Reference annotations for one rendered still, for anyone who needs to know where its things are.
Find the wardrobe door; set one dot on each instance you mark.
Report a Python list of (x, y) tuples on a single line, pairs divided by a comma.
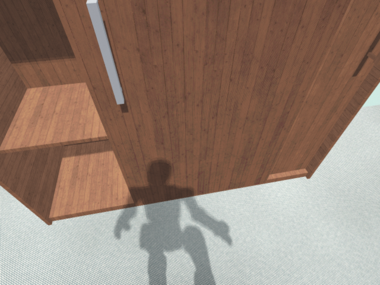
[(211, 87), (341, 73)]

